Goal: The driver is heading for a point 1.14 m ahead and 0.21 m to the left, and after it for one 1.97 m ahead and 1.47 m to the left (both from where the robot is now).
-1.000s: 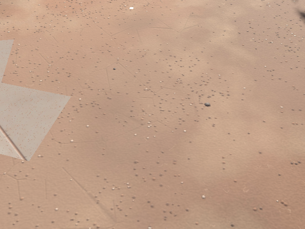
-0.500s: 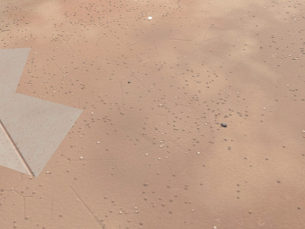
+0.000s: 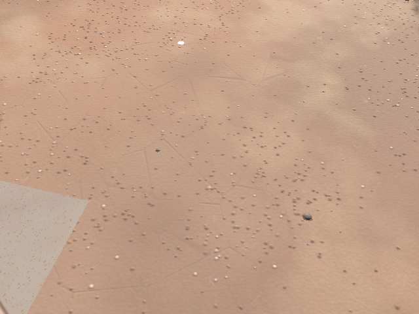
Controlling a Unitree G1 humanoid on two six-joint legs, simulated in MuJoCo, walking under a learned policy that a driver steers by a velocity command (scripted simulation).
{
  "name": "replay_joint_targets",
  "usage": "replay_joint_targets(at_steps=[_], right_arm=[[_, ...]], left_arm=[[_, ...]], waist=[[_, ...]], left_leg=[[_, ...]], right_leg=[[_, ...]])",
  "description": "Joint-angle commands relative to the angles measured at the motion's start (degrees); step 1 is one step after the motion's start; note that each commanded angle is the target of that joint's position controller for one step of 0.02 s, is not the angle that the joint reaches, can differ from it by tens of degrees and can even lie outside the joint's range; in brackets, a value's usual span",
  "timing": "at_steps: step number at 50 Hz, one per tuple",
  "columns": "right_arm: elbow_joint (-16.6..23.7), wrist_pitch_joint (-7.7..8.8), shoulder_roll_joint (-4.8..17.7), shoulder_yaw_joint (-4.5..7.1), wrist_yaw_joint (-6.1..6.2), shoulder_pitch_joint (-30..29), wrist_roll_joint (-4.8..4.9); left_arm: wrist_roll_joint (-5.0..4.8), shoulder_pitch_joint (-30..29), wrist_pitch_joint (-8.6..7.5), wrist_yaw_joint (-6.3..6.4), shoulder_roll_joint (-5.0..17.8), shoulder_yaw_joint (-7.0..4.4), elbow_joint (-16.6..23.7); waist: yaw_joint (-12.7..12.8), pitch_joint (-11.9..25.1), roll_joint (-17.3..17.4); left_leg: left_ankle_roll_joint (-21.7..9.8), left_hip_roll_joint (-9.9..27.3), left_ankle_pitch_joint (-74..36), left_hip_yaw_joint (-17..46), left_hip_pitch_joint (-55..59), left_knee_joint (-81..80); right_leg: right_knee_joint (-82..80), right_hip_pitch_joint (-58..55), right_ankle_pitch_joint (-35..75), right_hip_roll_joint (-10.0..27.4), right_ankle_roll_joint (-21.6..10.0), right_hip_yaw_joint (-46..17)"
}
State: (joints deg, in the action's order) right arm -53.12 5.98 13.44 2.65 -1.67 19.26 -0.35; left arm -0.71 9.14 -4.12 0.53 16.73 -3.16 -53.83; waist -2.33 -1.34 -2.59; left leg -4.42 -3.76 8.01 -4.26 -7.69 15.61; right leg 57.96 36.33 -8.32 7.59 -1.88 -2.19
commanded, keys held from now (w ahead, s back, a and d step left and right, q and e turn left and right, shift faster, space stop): w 0.34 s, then w+q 0.66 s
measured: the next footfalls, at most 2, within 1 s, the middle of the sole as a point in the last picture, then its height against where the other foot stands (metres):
right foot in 0.32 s outside the picture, level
left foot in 0.86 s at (167, 274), level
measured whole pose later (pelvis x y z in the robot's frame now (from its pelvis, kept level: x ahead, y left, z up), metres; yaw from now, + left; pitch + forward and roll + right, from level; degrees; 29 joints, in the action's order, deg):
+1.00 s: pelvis +0.57 +0.03 -0.02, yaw +19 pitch +1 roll +0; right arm -44.0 3.4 15.9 4.8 -2.0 11.4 0.8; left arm -1.0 10.6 -6.7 0.1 16.1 -3.2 -50.2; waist -0.3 -3.8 -0.4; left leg -5.7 -5.2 9.9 -1.3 -20.8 29.3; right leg 69.6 22.8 -22.4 3.2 -0.7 -1.3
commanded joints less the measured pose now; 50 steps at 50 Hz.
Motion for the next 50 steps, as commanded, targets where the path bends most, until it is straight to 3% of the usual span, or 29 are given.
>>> replay_joint_targets(at_steps=[1,5,10,13,14,15,16,17,18,19,20,21,22,23,25,27,33,36,38,41,42,43,44,45,46,47,48,49,50], right_arm=[[2.7,0.55,8.77,1.71,1.18,-1.17,0.18],[0.99,0.1,9.48,1.73,2.01,2.34,0.78],[-1.81,-1.37,9.6,2.05,2.24,6.62,1.05],[-1.97,-2.2,10.69,2.59,2.57,5.47,1.22],[-1.68,-2.43,11.39,2.78,2.6,4.45,1.14],[-1.4,-2.84,11.16,2.64,2.56,3.22,1.03],[-0.62,-2.92,9.88,1.93,2.55,2.86,0.62],[0.71,-2.03,4.66,0.31,1.95,7.82,0.18],[-0.2,-0.55,2.23,-0.71,1.69,8.96,1.12],[0.86,0.53,8.4,0.96,1.49,3.96,3.07],[2.11,1.0,9.68,1.29,1.57,-0.21,3.85],[2.42,0.85,9.14,1.51,2.0,-2.32,3.31],[2.15,0.0,8.7,2.08,2.37,-2.11,2.56],[1.72,-0.98,7.06,1.99,2.36,-0.26,2.41],[1.62,-2.43,4.64,1.74,2.35,0.74,2.43],[3.04,-3.05,4.92,1.97,2.51,-2.11,2.18],[7.13,-2.38,3.39,1.25,0.78,-12.88,1.39],[10.11,-2.39,2.89,0.78,-0.34,-18.15,1.47],[12.08,-2.48,3.27,0.81,-1.21,-19.96,1.62],[13.23,-2.9,6.12,2.18,-2.06,-16.12,1.75],[12.2,-3.07,8.15,3.36,-2.02,-10.13,1.91],[9.94,-3.17,11.47,5.28,-1.36,-0.8,2.07],[8.59,-3.77,17.18,7.02,0.12,6.2,2.0],[10.32,-3.1,20.12,7.0,-0.09,3.17,1.84],[10.73,-2.65,14.64,5.39,-0.33,4.42,1.26],[10.79,-2.07,12.06,4.72,-0.19,2.21,1.0],[11.5,-1.64,10.67,4.28,-0.25,-1.82,1.23],[12.39,-1.51,8.95,3.74,-0.1,-5.29,1.14],[13.27,-1.45,8.41,3.4,0.12,-6.84,0.55]], left_arm=[[0.51,-1.08,-0.19,-0.11,2.54,-0.68,3.11],[0.21,-8.75,-0.98,-0.88,1.19,-0.09,5.43],[-0.31,-15.57,-1.78,-2.44,1.01,0.48,8.66],[-0.52,-14.13,-2.26,-3.26,2.86,-0.05,9.26],[-0.5,-10.86,-2.3,-3.21,4.28,-0.72,8.6],[-0.44,-3.53,-2.3,-2.96,6.22,-1.9,6.52],[-0.13,7.08,-2.16,-2.42,9.12,-3.26,3.53],[1.09,16.14,-1.72,-1.85,14.39,-4.65,1.86],[0.55,16.64,-1.51,-1.86,11.85,-3.74,1.46],[0.06,12.53,-1.62,-1.74,7.83,-2.47,1.94],[0.19,7.77,-1.72,-1.52,5.65,-1.83,3.16],[0.56,3.87,-2.04,-1.66,3.93,-1.3,3.48],[1.04,1.64,-2.53,-1.8,2.06,-0.72,3.62],[1.53,0.77,-2.79,-1.94,1.99,-0.7,3.21],[1.55,1.05,-3.27,-1.88,2.78,-1.01,2.2],[1.73,1.73,-3.43,-1.24,4.17,-1.42,1.53],[1.21,4.56,-2.78,0.34,6.17,-1.74,0.97],[0.57,8.47,-1.56,0.62,6.99,-2.09,-0.24],[0.17,9.44,-0.43,0.69,7.58,-2.41,-0.49],[-0.09,7.21,0.99,1.22,9.84,-3.17,0.86],[-0.07,6.39,1.51,1.43,10.39,-3.32,1.34],[-0.18,5.51,1.73,1.61,10.02,-3.06,1.98],[1.37,7.19,1.05,1.45,6.95,-1.92,3.58],[1.32,10.88,-1.23,0.28,-0.07,0.32,6.52],[-0.91,3.75,-3.66,-0.69,5.95,-0.89,7.47],[-2.31,0.04,-4.76,-1.1,6.91,-1.14,8.89],[-1.43,-0.09,-5.03,-0.7,6.16,-1.07,8.4],[0.01,0.24,-4.6,-0.27,6.84,-1.69,7.84],[0.45,1.27,-3.75,-0.32,6.94,-1.97,7.8]], waist=[[1.8,-1.77,5.08],[-0.74,-3.46,5.18],[-2.37,-5.13,5.02],[-0.12,-3.13,6.52],[1.87,-0.57,7.81],[5.91,4.01,8.0],[10.17,11.06,7.16],[9.44,20.27,-3.56],[9.07,24.78,-10.73],[9.56,16.65,-6.74],[8.04,10.08,-3.85],[6.01,5.89,-0.04],[4.04,3.33,-0.44],[2.57,2.62,-2.42],[1.35,0.81,-1.97],[1.34,-0.84,-0.88],[4.67,-2.89,0.74],[6.62,-4.4,1.57],[6.5,-4.65,1.1],[2.53,-0.19,-1.93],[-0.99,3.28,-2.43],[-5.96,8.06,-0.85],[-6.92,13.65,9.12],[-0.68,20.42,19.25],[-4.76,20.35,10.91],[-4.29,13.16,8.63],[-1.28,8.33,2.17],[0.8,6.01,1.71],[2.4,5.17,2.84]], left_leg=[[-8.13,15.89,-5.8,11.86,0.63,-10.81],[-6.61,14.5,-5.58,8.07,2.19,-11.52],[-6.53,17.5,-10.79,7.46,11.9,-7.78],[-5.45,19.1,-22.38,7.63,15.95,-2.61],[-4.85,18.7,-32.55,7.19,16.25,1.44],[-3.65,16.6,-41.24,5.29,14.96,10.13],[-1.79,13.86,-37.1,3.64,6.42,22.98],[2.27,6.16,-14.34,1.25,-16.65,45.26],[3.12,-0.56,24.61,8.54,-28.7,58.19],[1.71,3.22,23.55,12.98,-34.41,63.08],[0.9,6.64,18.24,11.22,-34.84,61.35],[0.98,9.18,13.4,10.22,-32.55,57.07],[1.0,11.01,10.19,10.47,-29.45,53.8],[1.3,11.84,8.6,10.76,-25.89,52.66],[2.03,12.41,6.9,10.73,-25.28,50.62],[2.82,12.38,2.1,11.32,-29.12,46.88],[3.16,10.83,-13.67,6.11,-29.69,26.92],[2.13,10.28,-12.0,4.31,-33.14,21.98],[0.96,9.52,-7.54,2.97,-34.53,20.36],[-2.06,4.67,1.07,-1.69,-25.38,20.29],[-3.57,2.25,2.55,-2.84,-17.4,19.77],[-5.85,0.16,-0.71,-1.98,-3.32,15.87],[-9.75,10.69,-1.77,14.94,13.78,15.26],[-21.79,23.19,8.94,49.74,30.02,5.06],[-18.85,22.67,9.88,49.2,30.58,0.71],[-16.27,20.86,5.78,40.1,24.68,1.02],[-14.3,18.19,-0.88,33.1,15.48,0.87],[-13.14,16.28,-6.62,28.27,8.41,0.25],[-12.88,15.09,-9.79,26.43,3.7,-1.01]], right_leg=[[-8.67,4.95,8.8,1.36,1.42,-1.39],[-21.09,2.69,16.72,-1.07,1.67,1.35],[-28.17,4.79,13.1,-2.57,0.13,1.76],[-30.3,0.05,6.75,-4.42,-1.93,2.86],[-30.23,-5.67,4.7,-6.27,-2.9,4.34],[-31.43,-15.79,5.3,-8.39,-4.43,6.23],[-29.35,-32.67,6.68,-5.62,-6.98,3.22],[-29.41,-56.45,0.03,9.49,-15.17,-20.25],[-38.82,-62.31,-5.9,16.48,-19.48,-40.07],[-40.33,-56.22,-8.67,14.3,-15.96,-33.0],[-41.62,-47.29,-5.46,12.46,-13.23,-23.41],[-44.19,-38.84,-2.59,10.23,-11.52,-17.47],[-46.61,-33.27,-0.66,8.11,-9.98,-12.73],[-48.43,-29.09,0.69,7.44,-9.85,-9.98],[-50.96,-25.41,4.46,6.7,-10.13,-4.78],[-52.16,-25.4,7.81,6.39,-10.0,-0.73],[-53.19,-29.52,11.5,4.79,-7.66,9.1],[-50.78,-37.41,14.21,7.19,-7.33,10.67],[-47.69,-42.29,19.14,8.88,-6.66,11.5],[-36.69,-44.78,44.12,9.29,-4.7,13.93],[-27.87,-43.34,49.98,8.52,-3.83,14.69],[-14.95,-37.16,46.57,6.04,-1.81,15.92],[3.95,-21.3,20.2,2.43,0.77,16.13],[22.2,1.83,-24.81,-10.93,3.51,6.0],[24.58,8.45,-23.61,-8.04,1.68,-3.66],[22.0,11.19,-18.78,-5.53,0.11,-3.09],[16.26,8.24,-14.5,-2.81,-0.04,-2.93],[11.04,4.15,-12.29,-1.15,0.49,-2.79],[8.99,0.33,-10.89,-0.28,1.03,-3.08]])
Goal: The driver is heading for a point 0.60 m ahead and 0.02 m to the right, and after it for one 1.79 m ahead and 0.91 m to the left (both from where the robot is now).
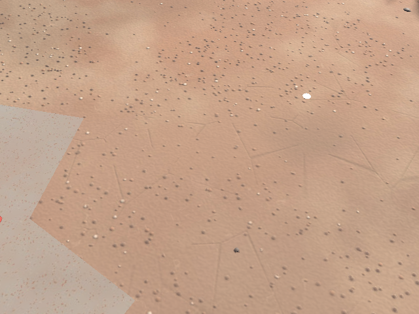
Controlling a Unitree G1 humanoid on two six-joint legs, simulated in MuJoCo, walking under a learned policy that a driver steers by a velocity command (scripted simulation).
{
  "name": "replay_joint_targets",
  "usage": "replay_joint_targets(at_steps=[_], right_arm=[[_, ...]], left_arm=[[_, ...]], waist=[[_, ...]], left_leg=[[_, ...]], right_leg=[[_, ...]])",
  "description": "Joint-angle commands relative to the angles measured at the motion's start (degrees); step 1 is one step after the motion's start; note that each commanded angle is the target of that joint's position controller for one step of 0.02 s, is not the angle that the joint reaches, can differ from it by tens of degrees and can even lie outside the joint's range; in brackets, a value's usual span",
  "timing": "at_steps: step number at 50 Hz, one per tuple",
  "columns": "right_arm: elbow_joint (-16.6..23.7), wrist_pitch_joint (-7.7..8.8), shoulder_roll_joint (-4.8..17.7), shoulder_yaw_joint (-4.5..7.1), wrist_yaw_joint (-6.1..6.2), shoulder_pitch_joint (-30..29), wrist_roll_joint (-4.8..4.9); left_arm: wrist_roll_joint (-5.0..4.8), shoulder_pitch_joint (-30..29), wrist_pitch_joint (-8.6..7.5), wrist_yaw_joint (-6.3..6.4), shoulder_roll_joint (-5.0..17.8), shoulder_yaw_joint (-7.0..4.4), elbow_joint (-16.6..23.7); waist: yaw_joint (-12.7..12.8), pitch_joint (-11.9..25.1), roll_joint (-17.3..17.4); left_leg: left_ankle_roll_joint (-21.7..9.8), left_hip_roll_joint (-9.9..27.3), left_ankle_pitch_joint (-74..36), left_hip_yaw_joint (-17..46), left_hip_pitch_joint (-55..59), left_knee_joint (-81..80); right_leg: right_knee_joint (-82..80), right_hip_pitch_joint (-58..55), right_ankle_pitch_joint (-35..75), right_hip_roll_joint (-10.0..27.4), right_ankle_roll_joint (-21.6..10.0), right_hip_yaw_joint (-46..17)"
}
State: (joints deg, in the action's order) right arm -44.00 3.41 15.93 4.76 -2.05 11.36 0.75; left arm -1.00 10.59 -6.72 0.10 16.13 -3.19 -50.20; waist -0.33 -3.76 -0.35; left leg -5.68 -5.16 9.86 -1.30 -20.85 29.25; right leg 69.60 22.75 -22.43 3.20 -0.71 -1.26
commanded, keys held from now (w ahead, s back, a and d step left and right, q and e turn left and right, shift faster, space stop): w+q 0.08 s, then w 0.54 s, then q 0.38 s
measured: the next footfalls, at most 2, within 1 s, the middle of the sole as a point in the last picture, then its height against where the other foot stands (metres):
right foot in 0.38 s outside the picture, level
left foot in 0.86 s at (174, 255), level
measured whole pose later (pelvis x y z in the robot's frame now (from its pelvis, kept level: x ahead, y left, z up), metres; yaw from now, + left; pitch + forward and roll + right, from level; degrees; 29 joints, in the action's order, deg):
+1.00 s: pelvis +0.51 +0.02 +0.00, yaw +17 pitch +3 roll -1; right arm -37.3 1.6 16.4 3.3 -1.1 7.4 -0.1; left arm 0.2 10.0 -1.6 1.1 17.8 -2.3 -46.1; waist 0.3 -3.2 -0.8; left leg -3.8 -4.1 4.2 1.9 -26.9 28.4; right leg 68.2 27.2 -28.7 -0.4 1.9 -1.7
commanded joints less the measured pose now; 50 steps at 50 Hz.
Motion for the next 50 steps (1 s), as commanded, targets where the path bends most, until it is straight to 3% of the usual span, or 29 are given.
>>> replay_joint_targets(at_steps=[1,4,8,10,13,16,18,19,20,21,22,23,24,25,27,30,33,36,39,41,42,43,44,45,46,47,48,49,50], right_arm=[[4.39,1.18,6.35,1.37,0.7,0.82,-0.48],[4.12,1.32,8.75,1.97,1.85,2.81,-0.02],[2.92,0.9,8.03,1.63,2.74,5.71,0.16],[1.62,0.96,8.02,1.48,2.61,8.06,0.07],[0.04,0.8,7.98,1.37,2.53,10.32,0.19],[-0.78,0.08,8.75,1.6,2.99,11.0,-0.03],[-0.24,-0.36,8.39,1.3,3.05,8.91,-0.12],[0.93,-0.33,6.64,0.38,2.92,7.85,-0.63],[1.45,0.47,2.97,-0.76,2.78,14.55,-0.1],[1.12,1.23,3.76,-1.07,2.61,15.4,0.52],[1.73,1.58,7.95,-0.09,2.34,10.61,1.38],[2.81,1.78,8.11,-0.19,2.21,6.06,1.2],[3.54,1.88,7.51,-0.13,2.18,3.41,0.34],[3.44,1.64,7.13,0.18,2.23,3.34,-0.28],[2.9,1.03,4.85,-0.18,2.19,5.62,-0.21],[4.39,0.78,3.51,-0.77,2.49,1.99,-0.66],[5.0,1.14,2.08,-1.41,2.09,-2.06,-0.63],[5.98,1.52,1.38,-1.72,1.18,-6.15,-0.3],[7.78,1.28,3.29,-1.06,-0.01,-8.1,-0.11],[8.13,1.18,5.48,-0.1,-0.74,-5.39,-0.73],[6.84,1.25,6.84,0.76,-0.89,-0.24,-0.98],[5.78,1.27,9.94,2.09,-0.46,4.78,-1.06],[6.37,0.7,15.01,3.03,0.55,8.83,-1.69],[8.1,0.27,15.06,2.44,0.81,7.06,-1.72],[9.25,-0.45,11.12,1.7,0.75,5.82,-1.09],[10.04,-0.91,9.34,1.18,0.97,2.22,-0.95],[9.96,-1.4,8.62,0.96,1.17,0.18,-0.56],[10.35,-1.82,8.25,0.81,1.49,-1.5,-0.42],[10.67,-2.26,9.05,1.03,1.61,-2.64,-1.04]], left_arm=[[1.1,0.54,-0.4,0.12,7.04,-2.04,4.47],[1.91,-2.84,0.94,0.5,5.09,-1.61,6.22],[1.6,-9.71,0.53,-0.24,2.84,-0.55,7.9],[1.05,-12.75,0.1,-0.81,2.76,-0.27,8.9],[0.77,-15.59,-0.49,-1.5,4.54,-0.51,10.43],[0.75,-14.16,-1.16,-2.05,6.08,-0.92,10.81],[0.94,-4.71,-1.49,-1.8,8.42,-2.23,8.28],[1.67,4.54,-1.55,-1.53,10.85,-3.01,6.67],[2.28,12.59,-1.07,-1.35,15.47,-4.4,5.22],[0.68,14.21,-0.62,-1.93,12.02,-3.57,3.61],[-0.23,10.78,-0.31,-1.86,8.37,-2.43,4.27],[0.26,6.77,0.26,-1.62,6.79,-1.85,5.3],[0.82,3.8,0.54,-1.66,5.74,-1.34,5.65],[1.39,2.28,0.41,-1.71,4.52,-0.79,5.95],[1.38,2.11,0.19,-1.75,4.97,-0.78,5.49],[0.85,3.63,0.0,-1.2,7.41,-1.42,4.29],[0.93,3.82,0.7,-0.55,8.06,-1.44,3.61],[1.04,7.07,1.29,-0.08,8.34,-1.26,1.96],[0.68,6.48,2.51,0.44,9.24,-1.49,1.39],[0.12,4.78,3.63,1.25,10.27,-1.98,1.8],[-0.12,3.57,4.23,1.72,10.22,-2.05,2.33],[0.48,5.0,4.55,2.05,9.31,-1.78,2.88],[2.96,7.88,4.17,1.99,6.38,-0.6,4.92],[2.65,12.77,3.45,0.96,3.26,0.91,5.58],[1.5,10.86,3.25,0.18,8.55,-0.27,4.88],[0.18,5.88,3.64,0.19,8.8,-0.46,6.37],[0.53,4.1,4.37,0.76,7.99,-0.48,6.4],[1.23,3.16,5.31,1.5,8.63,-0.9,6.81],[1.41,3.34,6.04,1.69,8.24,-0.95,7.21]], waist=[[1.2,7.26,0.7],[0.94,5.02,1.36],[-2.41,4.01,3.99],[-4.19,3.25,4.96],[-5.11,1.9,5.33],[-3.61,1.8,6.63],[1.67,7.11,6.63],[5.81,15.05,4.41],[5.31,23.63,-8.45],[5.59,24.38,-15.52],[5.98,15.1,-9.27],[5.08,9.46,-4.45],[3.52,5.01,-2.16],[1.97,3.73,-2.56],[0.37,4.21,-4.55],[0.66,3.32,-3.67],[1.59,2.64,-3.34],[3.75,4.03,-3.55],[3.36,4.13,-4.52],[1.06,5.48,-5.08],[-1.65,7.63,-4.1],[-3.42,10.95,-0.48],[-2.75,17.87,10.7],[0.15,26.47,18.2],[-2.39,27.65,9.19],[-2.12,20.87,6.23],[-0.84,15.19,1.26],[0.26,12.42,1.23],[1.63,10.76,3.31]], left_leg=[[-11.87,15.88,-13.77,22.47,14.71,-15.6],[-11.78,14.03,-17.42,18.04,9.52,-17.27],[-7.47,10.12,-13.29,11.93,7.8,-16.95],[-6.73,11.08,-9.07,12.84,8.14,-17.31],[-6.64,14.19,-9.42,15.87,15.15,-14.13],[-5.73,17.14,-16.55,18.58,21.47,-10.32],[-3.76,13.89,-32.34,15.95,21.43,-0.51],[-1.94,10.87,-28.5,13.48,14.5,12.11],[2.84,2.18,-7.35,8.26,-5.98,33.4],[3.64,-0.27,23.3,10.7,-17.59,42.61],[3.23,3.42,20.65,12.02,-23.18,46.74],[2.96,6.53,15.56,9.31,-23.3,45.34],[3.12,8.67,11.74,7.53,-22.21,41.15],[3.23,10.55,9.1,7.33,-19.4,37.73],[4.02,11.68,7.25,6.19,-15.58,34.17],[5.83,12.59,1.64,4.68,-17.67,26.05],[6.29,11.2,-8.54,2.63,-14.48,13.67],[5.72,8.43,-17.83,0.83,-9.09,5.86],[3.97,7.15,-13.95,1.68,-9.56,2.63],[2.32,5.73,-8.53,0.87,-6.86,1.1],[1.18,4.12,-9.63,-0.25,-1.06,-1.81],[-0.72,4.85,-20.37,1.82,7.67,-4.31],[-6.77,17.42,-45.29,17.94,24.05,0.25],[-18.94,28.83,-50.03,38.12,36.64,-1.93],[-17.0,25.66,-38.61,34.77,32.89,-4.19],[-14.09,22.4,-30.91,28.48,26.55,-5.28],[-11.52,19.71,-24.85,24.54,18.3,-7.36],[-10.29,18.12,-19.61,22.98,11.34,-9.2],[-9.74,16.22,-16.37,21.94,5.49,-10.78]], right_leg=[[-5.09,12.53,3.93,4.13,0.79,-3.73],[-14.5,12.82,9.96,3.17,3.71,-2.07],[-32.55,8.81,27.06,0.61,4.05,-0.35],[-36.57,6.68,31.98,-0.33,3.41,0.1],[-40.25,9.9,28.49,-0.51,1.44,-0.79],[-42.21,9.65,20.86,-1.21,-1.1,-0.35],[-44.78,-3.57,20.69,-3.41,-4.02,2.06],[-41.95,-18.92,23.11,2.6,-7.62,-3.74],[-43.3,-40.96,15.85,14.83,-16.26,-25.8],[-51.36,-44.97,5.59,19.51,-19.02,-41.49],[-52.58,-38.55,-1.85,17.97,-16.19,-36.21],[-53.81,-30.54,-0.53,15.57,-13.94,-28.55],[-55.84,-22.98,4.25,13.2,-13.15,-23.6],[-57.33,-18.6,9.24,11.27,-12.36,-20.09],[-59.6,-14.59,15.68,9.57,-12.75,-15.71],[-61.79,-13.82,23.71,9.1,-13.55,-10.46],[-60.87,-13.42,36.34,6.26,-11.0,-2.34],[-58.65,-15.38,42.24,5.87,-9.1,2.13],[-54.03,-20.66,43.46,8.19,-7.82,2.84],[-47.34,-22.82,48.6,9.11,-6.48,2.92],[-40.37,-22.33,50.91,7.84,-5.17,4.01],[-29.31,-18.71,45.73,4.48,-2.47,6.33],[-9.77,-3.97,18.73,-0.95,1.02,8.04],[6.77,11.55,-18.29,-9.19,3.19,1.48],[9.92,13.27,-15.01,-5.14,2.72,-5.23],[9.07,15.74,-10.89,-3.41,2.41,-4.26],[4.84,15.76,-7.63,-1.5,2.77,-3.63],[0.22,13.36,-5.31,-0.3,3.01,-3.8],[-2.92,9.65,-3.61,-0.67,3.28,-3.03]])
Velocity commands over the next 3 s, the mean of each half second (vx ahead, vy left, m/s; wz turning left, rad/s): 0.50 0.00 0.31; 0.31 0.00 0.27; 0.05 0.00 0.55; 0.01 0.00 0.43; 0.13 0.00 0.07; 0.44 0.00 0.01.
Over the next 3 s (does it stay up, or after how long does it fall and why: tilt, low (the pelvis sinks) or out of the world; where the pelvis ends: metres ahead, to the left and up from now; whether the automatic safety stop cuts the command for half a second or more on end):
stays up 0.79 0.20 0.00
